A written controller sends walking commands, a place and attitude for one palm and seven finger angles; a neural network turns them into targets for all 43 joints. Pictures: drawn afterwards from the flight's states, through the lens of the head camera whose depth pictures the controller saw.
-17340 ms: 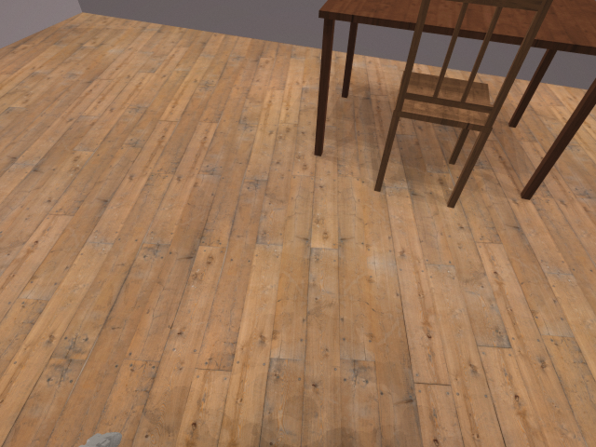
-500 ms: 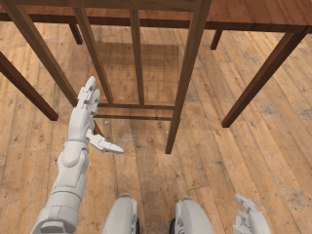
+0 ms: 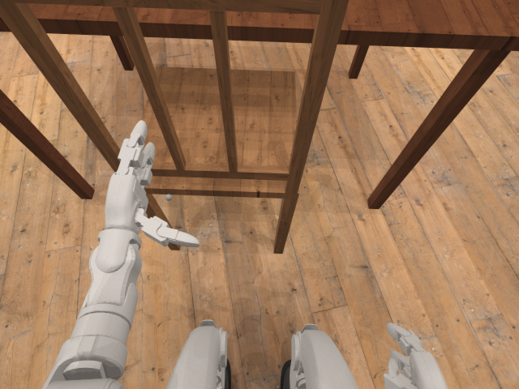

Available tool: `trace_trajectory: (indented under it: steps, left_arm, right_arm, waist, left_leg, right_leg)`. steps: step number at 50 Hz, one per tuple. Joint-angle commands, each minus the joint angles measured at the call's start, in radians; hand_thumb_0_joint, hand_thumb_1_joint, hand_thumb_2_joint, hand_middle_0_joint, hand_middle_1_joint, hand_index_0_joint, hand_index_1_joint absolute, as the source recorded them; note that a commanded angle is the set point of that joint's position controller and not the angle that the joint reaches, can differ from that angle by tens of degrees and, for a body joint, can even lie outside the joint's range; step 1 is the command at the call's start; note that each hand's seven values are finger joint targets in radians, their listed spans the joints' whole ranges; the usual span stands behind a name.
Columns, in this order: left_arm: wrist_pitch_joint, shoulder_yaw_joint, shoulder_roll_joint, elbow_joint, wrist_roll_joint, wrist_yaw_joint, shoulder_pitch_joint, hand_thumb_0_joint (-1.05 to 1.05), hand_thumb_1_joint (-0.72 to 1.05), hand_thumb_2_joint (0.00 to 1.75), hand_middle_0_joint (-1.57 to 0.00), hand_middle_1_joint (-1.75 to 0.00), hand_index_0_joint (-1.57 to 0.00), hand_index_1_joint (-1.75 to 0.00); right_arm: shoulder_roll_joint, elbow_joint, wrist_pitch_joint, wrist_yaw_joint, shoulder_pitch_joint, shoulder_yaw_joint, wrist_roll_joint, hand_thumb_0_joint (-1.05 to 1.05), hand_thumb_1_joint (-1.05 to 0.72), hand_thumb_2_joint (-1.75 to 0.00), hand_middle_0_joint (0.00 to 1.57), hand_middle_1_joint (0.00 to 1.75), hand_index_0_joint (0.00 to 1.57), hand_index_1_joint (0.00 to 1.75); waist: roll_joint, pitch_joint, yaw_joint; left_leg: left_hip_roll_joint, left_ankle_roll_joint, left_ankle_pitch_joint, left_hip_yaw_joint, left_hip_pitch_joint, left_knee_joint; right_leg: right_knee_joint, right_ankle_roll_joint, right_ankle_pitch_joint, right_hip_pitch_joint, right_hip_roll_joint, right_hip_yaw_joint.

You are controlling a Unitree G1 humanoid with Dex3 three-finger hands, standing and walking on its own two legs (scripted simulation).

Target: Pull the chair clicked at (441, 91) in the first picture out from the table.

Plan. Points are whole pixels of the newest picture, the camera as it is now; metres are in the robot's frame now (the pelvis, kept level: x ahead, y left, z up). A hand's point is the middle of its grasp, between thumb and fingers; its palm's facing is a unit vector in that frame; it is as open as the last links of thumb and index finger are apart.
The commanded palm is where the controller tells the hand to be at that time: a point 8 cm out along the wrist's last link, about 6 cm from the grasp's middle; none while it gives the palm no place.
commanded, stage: aim the fingers beside a spindle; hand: left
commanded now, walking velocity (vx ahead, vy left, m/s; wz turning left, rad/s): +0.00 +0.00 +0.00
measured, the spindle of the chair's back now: (160, 108) +0.53 +0.17 +0.07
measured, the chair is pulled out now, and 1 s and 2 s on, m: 0.00 0.00 0.00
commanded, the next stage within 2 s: push the fingers through the gap in 0.84 s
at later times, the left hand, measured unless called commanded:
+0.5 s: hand (163, 202) +0.38 +0.15 +0.03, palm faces -0.02 -1.00 -0.07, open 16.9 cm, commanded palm +0.35 +0.20 +0.03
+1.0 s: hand (164, 202) +0.38 +0.15 +0.03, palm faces -0.03 -1.00 -0.04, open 16.9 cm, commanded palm +0.37 +0.20 +0.03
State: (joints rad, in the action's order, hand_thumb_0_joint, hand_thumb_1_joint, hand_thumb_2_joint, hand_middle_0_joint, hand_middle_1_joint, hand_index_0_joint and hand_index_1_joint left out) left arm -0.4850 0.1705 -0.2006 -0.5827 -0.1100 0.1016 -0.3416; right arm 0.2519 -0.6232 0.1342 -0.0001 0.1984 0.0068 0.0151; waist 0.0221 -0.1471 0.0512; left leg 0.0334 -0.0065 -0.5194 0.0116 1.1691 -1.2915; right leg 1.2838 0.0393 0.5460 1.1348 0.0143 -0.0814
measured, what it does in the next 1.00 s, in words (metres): stands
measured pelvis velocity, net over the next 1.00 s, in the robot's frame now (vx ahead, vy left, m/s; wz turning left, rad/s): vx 0.00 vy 0.00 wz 0.00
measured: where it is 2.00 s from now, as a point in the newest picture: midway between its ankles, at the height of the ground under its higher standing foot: outside the picture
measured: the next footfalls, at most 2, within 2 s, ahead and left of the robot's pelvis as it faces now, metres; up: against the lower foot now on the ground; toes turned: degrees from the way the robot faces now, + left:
none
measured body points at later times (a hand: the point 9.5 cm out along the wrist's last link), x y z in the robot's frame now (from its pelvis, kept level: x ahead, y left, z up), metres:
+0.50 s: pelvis +0.00 +0.00 +0.00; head +0.11 +0.00 +0.44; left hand +0.37 +0.20 +0.04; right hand +0.15 -0.25 -0.11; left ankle +0.05 +0.12 -0.62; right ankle +0.03 -0.10 -0.62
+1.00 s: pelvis +0.00 +0.00 +0.00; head +0.12 +0.00 +0.44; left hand +0.38 +0.21 +0.03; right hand +0.14 -0.25 -0.11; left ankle +0.05 +0.12 -0.62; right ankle +0.03 -0.10 -0.62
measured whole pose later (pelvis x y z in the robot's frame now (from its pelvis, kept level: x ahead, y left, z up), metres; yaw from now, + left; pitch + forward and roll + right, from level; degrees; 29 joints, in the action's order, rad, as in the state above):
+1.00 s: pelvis +0.00 +0.00 +0.00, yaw +0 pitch +23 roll -1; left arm -0.47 0.16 -0.20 -0.58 -0.15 0.15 -0.31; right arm 0.26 -0.63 0.13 0.00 0.22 0.00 0.00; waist 0.03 -0.15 0.04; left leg 0.03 -0.01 -0.52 0.01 1.15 -1.28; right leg 1.27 0.03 0.54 1.12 0.01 -0.08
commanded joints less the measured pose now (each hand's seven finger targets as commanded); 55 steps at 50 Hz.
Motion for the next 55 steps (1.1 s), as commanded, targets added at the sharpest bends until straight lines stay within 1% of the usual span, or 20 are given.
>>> trace_trajectory:
  steps: [1, 4, 5, 6, 10, 12, 13, 16, 18, 21, 24, 27, 29, 32, 33, 36, 42, 48, 52, 55]
  left_arm:
    - [-0.054, 0.019, -0.125, 0.250, -0.028, 0.024, -0.196, 0.00, -0.50, 0.30, -0.06, -0.08, -0.06, -0.08]
    - [-0.029, -0.041, -0.070, 0.243, -0.046, 0.057, -0.176, 0.00, -0.50, 0.30, -0.06, -0.08, -0.06, -0.08]
    - [-0.020, -0.029, -0.082, 0.231, -0.050, 0.061, -0.163, 0.00, -0.50, 0.30, -0.06, -0.08, -0.06, -0.08]
    - [-0.017, -0.048, -0.071, 0.222, -0.050, 0.064, -0.188, 0.00, -0.50, 0.30, -0.06, -0.08, -0.06, -0.08]
    - [-0.039, 0.003, -0.110, 0.201, -0.041, 0.036, -0.238, 0.00, -0.50, 0.30, -0.06, -0.08, -0.06, -0.08]
    - [-0.066, 0.019, -0.124, 0.251, -0.031, 0.015, -0.234, 0.00, -0.50, 0.30, -0.06, -0.08, -0.06, -0.08]
    - [-0.080, 0.061, -0.172, 0.282, -0.027, 0.004, -0.230, 0.00, -0.50, 0.30, -0.06, -0.08, -0.06, -0.08]
    - [-0.095, 0.058, -0.165, 0.291, -0.018, -0.006, -0.186, 0.00, -0.50, 0.30, -0.06, -0.08, -0.06, -0.08]
    - [-0.087, 0.050, -0.162, 0.275, -0.015, 0.000, -0.180, 0.00, -0.50, 0.30, -0.06, -0.08, -0.06, -0.08]
    - [-0.049, 0.003, -0.110, 0.195, -0.020, 0.025, -0.160, 0.00, -0.50, 0.30, -0.06, -0.08, -0.06, -0.08]
    - [-0.028, -0.012, -0.092, 0.175, -0.035, 0.048, -0.185, 0.00, -0.50, 0.30, -0.06, -0.08, -0.06, -0.08]
    - [-0.041, -0.029, -0.087, 0.236, -0.049, 0.058, -0.243, 0.00, -0.50, 0.30, -0.06, -0.08, -0.06, -0.08]
    - [-0.061, -0.013, -0.110, 0.280, -0.049, 0.047, -0.272, 0.00, -0.50, 0.30, -0.06, -0.08, -0.06, -0.08]
    - [-0.076, 0.046, -0.163, 0.249, -0.035, 0.020, -0.250, 0.00, -0.50, 0.30, -0.06, -0.08, -0.06, -0.08]
    - [-0.083, 0.050, -0.176, 0.258, -0.024, 0.012, -0.276, 0.00, -0.50, 0.30, -0.06, -0.08, -0.06, -0.08]
    - [-0.070, 0.043, -0.150, 0.196, -0.013, 0.003, -0.236, 0.00, -0.50, 0.30, -0.06, -0.08, -0.06, -0.08]
    - [-0.028, 0.028, -0.128, 0.176, -0.037, 0.042, -0.190, 0.00, -0.50, 0.30, -0.06, -0.08, -0.06, -0.08]
    - [-0.071, 0.026, -0.146, 0.279, -0.048, 0.045, -0.283, 0.00, -0.50, 0.30, -0.06, -0.08, -0.06, -0.08]
    - [-0.076, 0.039, -0.151, 0.176, -0.033, 0.033, -0.314, 0.00, -0.50, 0.30, -0.06, -0.08, -0.06, -0.08]
    - [-0.071, 0.023, -0.138, 0.150, -0.017, 0.029, -0.354, 0.00, -0.50, 0.30, -0.06, -0.08, -0.06, -0.08]
  right_arm:
    - [0.136, 0.113, 0.039, 0.006, 0.054, -0.058, -0.003, 0.00, -0.90, -0.90, 0.20, 0.30, 0.20, 0.30]
    - [0.139, 0.108, 0.039, 0.008, 0.062, -0.063, -0.013, 0.00, -0.90, -0.90, 0.20, 0.30, 0.20, 0.30]
    - [0.142, 0.104, 0.036, 0.008, 0.063, -0.065, -0.016, 0.00, -0.90, -0.90, 0.20, 0.30, 0.20, 0.30]
    - [0.144, 0.099, 0.035, 0.011, 0.062, -0.065, -0.019, 0.00, -0.90, -0.90, 0.20, 0.30, 0.20, 0.30]
    - [0.143, 0.089, 0.038, 0.017, 0.051, -0.062, -0.014, 0.00, -0.90, -0.90, 0.20, 0.30, 0.20, 0.30]
    - [0.137, 0.096, 0.042, 0.013, 0.049, -0.062, -0.006, 0.00, -0.90, -0.90, 0.20, 0.30, 0.20, 0.30]
    - [0.140, 0.104, 0.044, 0.013, 0.049, -0.063, -0.005, 0.00, -0.90, -0.90, 0.20, 0.30, 0.20, 0.30]
    - [0.131, 0.106, 0.044, 0.006, 0.042, -0.059, 0.001, 0.00, -0.90, -0.90, 0.20, 0.30, 0.20, 0.30]
    - [0.133, 0.111, 0.041, 0.006, 0.046, -0.059, -0.001, 0.00, -0.90, -0.90, 0.20, 0.30, 0.20, 0.30]
    - [0.133, 0.105, 0.031, 0.006, 0.045, -0.056, -0.008, 0.00, -0.90, -0.90, 0.20, 0.30, 0.20, 0.30]
    - [0.140, 0.105, 0.030, 0.013, 0.046, -0.059, -0.015, 0.00, -0.90, -0.90, 0.20, 0.30, 0.20, 0.30]
    - [0.140, 0.107, 0.038, 0.016, 0.043, -0.061, -0.017, 0.00, -0.90, -0.90, 0.20, 0.30, 0.20, 0.30]
    - [0.139, 0.105, 0.045, 0.018, 0.043, -0.060, -0.013, 0.00, -0.90, -0.90, 0.20, 0.30, 0.20, 0.30]
    - [0.140, 0.093, 0.047, 0.019, 0.045, -0.060, -0.006, 0.00, -0.90, -0.90, 0.20, 0.30, 0.20, 0.30]
    - [0.142, 0.092, 0.048, 0.021, 0.047, -0.058, -0.005, 0.00, -0.90, -0.90, 0.20, 0.30, 0.20, 0.30]
    - [0.137, 0.092, 0.042, 0.014, 0.042, -0.055, -0.003, 0.00, -0.90, -0.90, 0.20, 0.30, 0.20, 0.30]
    - [0.139, 0.109, 0.029, 0.012, 0.053, -0.059, -0.011, 0.00, -0.90, -0.90, 0.20, 0.30, 0.20, 0.30]
    - [0.142, 0.102, 0.046, 0.019, 0.055, -0.060, -0.011, 0.00, -0.90, -0.90, 0.20, 0.30, 0.20, 0.30]
    - [0.143, 0.066, 0.045, 0.020, 0.062, -0.059, -0.005, 0.00, -0.90, -0.90, 0.20, 0.30, 0.20, 0.30]
    - [0.145, 0.066, 0.044, 0.019, 0.065, -0.058, -0.003, 0.00, -0.90, -0.90, 0.20, 0.30, 0.20, 0.30]
  waist:
    - [0.021, -0.504, -0.004]
    - [-0.002, -0.462, 0.020]
    - [-0.024, -0.442, 0.018]
    - [-0.051, -0.415, 0.034]
    - [-0.050, -0.350, 0.028]
    - [-0.017, -0.405, 0.010]
    - [0.024, -0.433, -0.011]
    - [0.022, -0.461, -0.015]
    - [0.018, -0.457, -0.007]
    - [-0.013, -0.386, 0.011]
    - [-0.045, -0.382, 0.022]
    - [-0.020, -0.406, 0.026]
    - [0.009, -0.435, 0.020]
    - [-0.025, -0.431, 0.009]
    - [0.009, -0.430, 0.012]
    - [0.011, -0.399, 0.004]
    - [-0.041, -0.434, 0.010]
    - [0.025, -0.458, 0.018]
    - [-0.019, -0.392, 0.036]
    - [0.023, -0.412, 0.036]
  left_leg:
    - [-0.051, -0.007, 0.288, -0.040, -0.342, 0.157]
    - [-0.046, -0.009, 0.302, -0.044, -0.351, 0.158]
    - [-0.046, -0.010, 0.276, -0.044, -0.328, 0.160]
    - [-0.046, -0.013, 0.256, -0.047, -0.311, 0.159]
    - [-0.051, -0.015, 0.183, -0.044, -0.262, 0.157]
    - [-0.053, -0.014, 0.215, -0.043, -0.291, 0.154]
    - [-0.054, -0.010, 0.230, -0.043, -0.310, 0.157]
    - [-0.054, -0.008, 0.267, -0.039, -0.330, 0.159]
    - [-0.052, -0.012, 0.257, -0.037, -0.311, 0.154]
    - [-0.051, -0.011, 0.206, -0.036, -0.273, 0.163]
    - [-0.052, -0.015, 0.183, -0.039, -0.265, 0.157]
    - [-0.051, -0.015, 0.186, -0.043, -0.285, 0.152]
    - [-0.053, -0.013, 0.202, -0.049, -0.317, 0.155]
    - [-0.051, -0.013, 0.210, -0.049, -0.292, 0.149]
    - [-0.051, -0.014, 0.207, -0.048, -0.294, 0.147]
    - [-0.052, -0.009, 0.189, -0.049, -0.288, 0.159]
    - [-0.054, -0.014, 0.224, -0.033, -0.268, 0.151]
    - [-0.049, -0.012, 0.247, -0.049, -0.330, 0.149]
    - [-0.048, -0.011, 0.208, -0.051, -0.276, 0.140]
    - [-0.048, -0.008, 0.202, -0.056, -0.303, 0.147]
  right_leg:
    - [-0.185, -0.014, -0.334, -0.291, -0.037, 0.070]
    - [-0.195, -0.017, -0.349, -0.270, -0.038, 0.059]
    - [-0.204, -0.019, -0.327, -0.274, -0.037, 0.062]
    - [-0.209, -0.021, -0.309, -0.259, -0.037, 0.062]
    - [-0.219, -0.021, -0.220, -0.224, -0.033, 0.074]
    - [-0.205, -0.017, -0.249, -0.244, -0.033, 0.076]
    - [-0.194, -0.013, -0.255, -0.248, -0.036, 0.075]
    - [-0.189, -0.013, -0.304, -0.279, -0.037, 0.078]
    - [-0.187, -0.015, -0.299, -0.277, -0.039, 0.080]
    - [-0.207, -0.017, -0.256, -0.260, -0.037, 0.078]
    - [-0.217, -0.019, -0.229, -0.246, -0.035, 0.079]
    - [-0.219, -0.019, -0.224, -0.243, -0.033, 0.082]
    - [-0.212, -0.016, -0.231, -0.241, -0.034, 0.079]
    - [-0.203, -0.018, -0.238, -0.250, -0.037, 0.082]
    - [-0.194, -0.017, -0.231, -0.231, -0.039, 0.079]
    - [-0.196, -0.013, -0.214, -0.219, -0.038, 0.073]
    - [-0.209, -0.020, -0.279, -0.288, -0.036, 0.086]
    - [-0.191, -0.015, -0.276, -0.239, -0.041, 0.072]
    - [-0.194, -0.019, -0.241, -0.207, -0.041, 0.072]
    - [-0.187, -0.014, -0.223, -0.178, -0.039, 0.063]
